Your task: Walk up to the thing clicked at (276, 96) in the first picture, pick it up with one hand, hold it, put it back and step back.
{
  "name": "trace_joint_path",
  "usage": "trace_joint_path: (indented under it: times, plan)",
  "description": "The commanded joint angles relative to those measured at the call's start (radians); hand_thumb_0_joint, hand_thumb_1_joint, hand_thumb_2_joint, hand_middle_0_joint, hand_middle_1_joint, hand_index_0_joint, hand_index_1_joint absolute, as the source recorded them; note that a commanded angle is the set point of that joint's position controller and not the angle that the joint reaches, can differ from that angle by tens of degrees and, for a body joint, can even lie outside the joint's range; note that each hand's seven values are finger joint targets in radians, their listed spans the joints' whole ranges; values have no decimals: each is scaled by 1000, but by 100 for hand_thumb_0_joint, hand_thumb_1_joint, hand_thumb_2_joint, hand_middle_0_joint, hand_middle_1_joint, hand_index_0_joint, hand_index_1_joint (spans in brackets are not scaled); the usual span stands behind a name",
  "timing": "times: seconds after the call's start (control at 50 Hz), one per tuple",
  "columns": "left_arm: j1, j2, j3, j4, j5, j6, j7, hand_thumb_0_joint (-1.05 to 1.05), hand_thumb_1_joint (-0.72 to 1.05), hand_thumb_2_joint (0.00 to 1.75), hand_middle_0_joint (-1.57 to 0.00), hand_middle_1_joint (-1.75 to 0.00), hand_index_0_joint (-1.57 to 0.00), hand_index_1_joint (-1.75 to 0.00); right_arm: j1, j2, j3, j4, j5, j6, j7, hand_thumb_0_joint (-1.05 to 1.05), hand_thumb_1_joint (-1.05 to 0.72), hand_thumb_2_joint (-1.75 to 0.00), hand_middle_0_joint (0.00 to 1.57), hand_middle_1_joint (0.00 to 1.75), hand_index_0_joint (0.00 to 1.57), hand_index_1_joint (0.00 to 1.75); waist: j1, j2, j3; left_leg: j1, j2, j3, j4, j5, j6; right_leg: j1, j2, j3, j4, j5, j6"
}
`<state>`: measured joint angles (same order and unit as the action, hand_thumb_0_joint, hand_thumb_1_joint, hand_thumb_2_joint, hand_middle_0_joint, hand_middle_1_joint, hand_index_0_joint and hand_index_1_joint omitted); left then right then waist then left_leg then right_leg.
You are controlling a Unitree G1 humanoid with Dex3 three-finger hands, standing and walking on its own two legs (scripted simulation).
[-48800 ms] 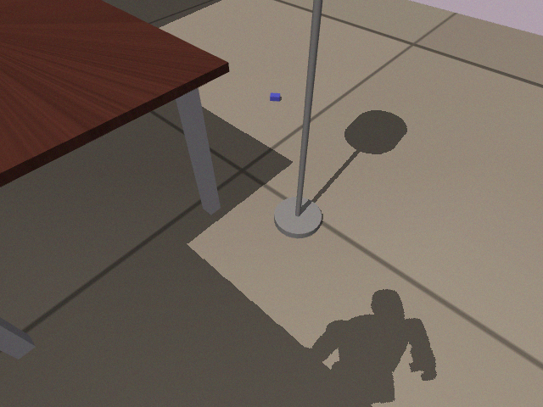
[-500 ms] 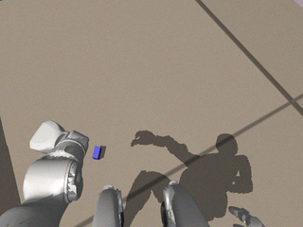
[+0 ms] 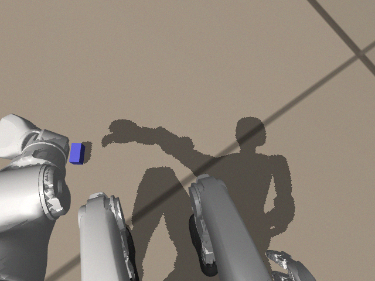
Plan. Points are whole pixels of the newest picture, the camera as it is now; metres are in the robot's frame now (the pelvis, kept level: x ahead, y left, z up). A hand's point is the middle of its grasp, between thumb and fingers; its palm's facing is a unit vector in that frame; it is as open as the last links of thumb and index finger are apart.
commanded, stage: crouch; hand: left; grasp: from above
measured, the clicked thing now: (77, 153) +0.48 +0.27 -0.42
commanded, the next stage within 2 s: lower in 0.88 s
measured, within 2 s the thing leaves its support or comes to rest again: neither
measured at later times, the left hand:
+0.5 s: hand (48, 147) +0.46 +0.29 -0.24, palm faces -0.15 -0.40 -0.90, open 3.7 cm
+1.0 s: hand (49, 148) +0.47 +0.30 -0.28, palm faces -0.15 -0.40 -0.90, open 3.3 cm
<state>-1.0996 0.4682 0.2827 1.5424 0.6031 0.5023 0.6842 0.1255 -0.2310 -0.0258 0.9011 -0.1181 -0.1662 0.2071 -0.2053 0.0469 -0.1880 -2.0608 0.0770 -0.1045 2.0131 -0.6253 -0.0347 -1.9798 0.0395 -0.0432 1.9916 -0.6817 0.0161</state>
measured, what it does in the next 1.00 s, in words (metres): lowers itself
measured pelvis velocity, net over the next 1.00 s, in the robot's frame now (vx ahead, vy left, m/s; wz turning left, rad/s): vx -0.01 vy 0.00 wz -0.08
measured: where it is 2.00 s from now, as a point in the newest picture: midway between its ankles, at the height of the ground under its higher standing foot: (168, 262)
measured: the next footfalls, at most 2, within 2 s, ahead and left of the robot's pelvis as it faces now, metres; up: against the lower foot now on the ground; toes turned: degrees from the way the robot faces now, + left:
none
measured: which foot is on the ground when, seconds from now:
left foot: down 0.00-1.00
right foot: down 0.00-1.00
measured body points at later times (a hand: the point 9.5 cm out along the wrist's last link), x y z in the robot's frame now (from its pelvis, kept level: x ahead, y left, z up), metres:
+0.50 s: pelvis -0.01 +0.00 -0.10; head +0.24 +0.02 +0.28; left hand +0.47 +0.30 -0.18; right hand +0.00 -0.27 -0.22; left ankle +0.08 +0.14 -0.41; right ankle +0.08 -0.12 -0.41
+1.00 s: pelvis -0.01 +0.00 -0.12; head +0.25 +0.04 +0.24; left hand +0.48 +0.32 -0.23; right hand -0.01 -0.26 -0.23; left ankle +0.08 +0.14 -0.41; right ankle +0.08 -0.12 -0.41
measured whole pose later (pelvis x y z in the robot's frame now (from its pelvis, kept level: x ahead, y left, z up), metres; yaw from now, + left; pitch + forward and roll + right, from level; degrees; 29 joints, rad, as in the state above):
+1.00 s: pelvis -0.01 +0.00 -0.12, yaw -5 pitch +33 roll -8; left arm -1.23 0.75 0.38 1.68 0.76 0.42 0.62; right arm 0.15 -0.31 0.08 0.86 -0.19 -0.24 0.31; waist -0.27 0.01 0.02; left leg -2.37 0.07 -0.20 2.42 -0.65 -0.04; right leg -2.26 0.07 -0.09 2.36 -0.70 0.04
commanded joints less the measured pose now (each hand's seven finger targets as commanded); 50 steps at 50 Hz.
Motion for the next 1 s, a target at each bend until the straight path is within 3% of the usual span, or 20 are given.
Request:
trace_joint_path:
  times: [0.0, 0.14, 0.18, 0.22, 0.32, 0.44, 0.46, 0.48, 0.58, 0.66, 0.68, 0.76, 0.84, 0.86, 0.88, 0.9, 0.96, 0.98]
  plan:
    - [-434, 252, -7, -123, 48, 2, 31, 0, 77, 19, -109, -36, -116, -30, 191, -230, -59, -19, 1, -19, 4, 0, -90, -90, 20, 30, 20, 30, -30, 197, -683, 469, -26, 73, -106, 141, 27, 259, 19, -53, -208, 205, -28]
    - [-459, 287, 10, -69, 79, -4, 9, 0, 81, 12, -110, -34, -118, -25, 216, -260, -56, -6, 0, -33, 26, 0, -90, -90, 20, 30, 20, 30, -39, 255, -643, 446, -11, 41, -50, 125, 17, 122, 15, -85, -88, 200, -37]
    - [-468, 304, 8, -58, 85, -8, -9, 0, 82, 11, -108, -36, -118, -26, 223, -260, -52, -7, -5, -37, 33, 0, -90, -90, 20, 30, 20, 30, -57, 216, -617, 387, -17, 60, -5, 123, 32, 144, 22, -74, -92, 204, -29]
    - [-470, 333, 23, -52, 96, -17, -9, 0, 83, 12, -112, -32, -120, -24, 233, -266, -50, -9, -6, -41, 40, 0, -90, -90, 20, 30, 20, 30, -47, 216, -652, 357, -18, 65, 24, 141, 34, 165, 22, -73, -64, 221, -27]
    - [-479, 378, 30, -4, 116, -35, -24, 0, 85, 8, -114, -30, -123, -21, 249, -275, -27, -8, -17, -48, 46, 0, -90, -90, 20, 30, 20, 30, -65, 185, -603, 285, -17, 58, 80, 119, 45, 135, 28, -80, -30, 200, -22]
    - [-472, 454, 49, 21, 155, -59, -29, 0, 88, 2, -114, -29, -125, -19, 251, -292, -6, -8, -30, -57, 56, 0, -90, -90, 20, 30, 20, 30, -59, 205, -584, 239, -16, 57, 128, 108, 48, 111, 35, -94, 11, 174, -22]
    - [-475, 445, 38, 19, 156, -64, -36, 0, 89, 3, -114, -30, -125, -19, 252, -292, 0, -9, -35, -59, 59, 0, -90, -90, 20, 30, 20, 30, -74, 208, -563, 228, -17, 54, 134, 107, 49, 110, 35, -97, 20, 175, -22]
    - [-461, 437, 39, 39, 152, -67, -36, 0, 89, 5, -115, -31, -125, -21, 257, -294, 4, -9, -36, -61, 60, 0, -90, -90, 20, 30, 20, 30, -62, 193, -561, 222, -15, 54, 140, 112, 49, 125, 42, -101, 22, 185, -21]
    - [-478, 491, 67, 11, 161, -77, -28, 0, 93, 1, -116, -31, -127, -20, 266, -304, 15, -10, -46, -66, 67, 0, -90, -90, 20, 30, 20, 30, -67, 224, -582, 210, -14, 52, 178, 131, 52, 125, 46, -106, 46, 207, -17]
    - [-472, 501, 81, 26, 164, -79, -18, 0, 97, 4, -119, -33, -130, -22, 273, -313, 25, -11, -52, -70, 73, 0, -91, -90, 20, 30, 20, 30, -68, 244, -565, 220, -12, 42, 185, 140, 46, 101, 48, -121, 70, 219, -20]
    - [-453, 479, 62, 65, 167, -76, -23, 0, 98, 3, -119, -33, -131, -22, 274, -306, 31, -10, -58, -70, 77, 0, -91, -90, 20, 30, 20, 30, -88, 227, -523, 191, -13, 43, 193, 133, 49, 106, 49, -119, 70, 217, -18]
    - [-455, 522, 79, 27, 178, -83, -19, 0, 96, 0, -117, -33, -129, -21, 272, -321, 36, -7, -60, -76, 83, 0, -91, -90, 20, 30, 20, 30, -80, 235, -537, 183, -14, 37, 209, 139, 51, 109, 51, -126, 85, 223, -15]
    - [-449, 514, 79, 42, 178, -90, -20, 0, 98, 0, -118, -34, -130, -22, 273, -326, 43, -12, -61, -81, 91, 0, -91, -90, 20, 30, 20, 30, -80, 261, -515, 197, -9, 26, 201, 119, 45, 83, 56, -139, 94, 203, -23]
    - [-443, 502, 66, 45, 180, -87, -24, 0, 99, 1, -118, -37, -131, -24, 270, -319, 47, -16, -66, -80, 95, 0, -91, -90, 20, 30, 20, 30, -92, 243, -497, 182, -12, 29, 209, 124, 48, 90, 56, -134, 89, 209, -19]
    - [-469, 530, 74, -16, 184, -90, -28, 0, 98, 2, -117, -38, -130, -25, 275, -332, 42, -14, -65, -82, 96, 0, -91, -90, 20, 30, 20, 30, -89, 265, -525, 205, -12, 25, 213, 139, 48, 85, 52, -139, 100, 221, -20]
    - [-445, 507, 64, 31, 176, -83, -28, 0, 98, 2, -117, -38, -130, -25, 274, -334, 43, -10, -65, -82, 98, 0, -91, -90, 20, 30, 20, 30, -87, 266, -505, 209, -10, 24, 207, 143, 45, 78, 54, -143, 106, 229, -22]
    - [-452, 525, 71, -15, 180, -83, -34, 0, 95, 0, -115, -37, -128, -24, 277, -344, 42, -16, -61, -86, 101, 0, -91, -90, 20, 30, 20, 30, -88, 278, -518, 226, -9, 14, 210, 149, 44, 67, 52, -151, 114, 235, -23]
    - [-418, 508, 68, 38, 177, -83, -31, 0, 93, 0, -115, -37, -127, -25, 274, -343, 44, -13, -59, -87, 102, 0, -91, -90, 20, 30, 20, 30, -83, 273, -505, 216, -6, 13, 210, 142, 42, 63, 57, -152, 117, 229, -26]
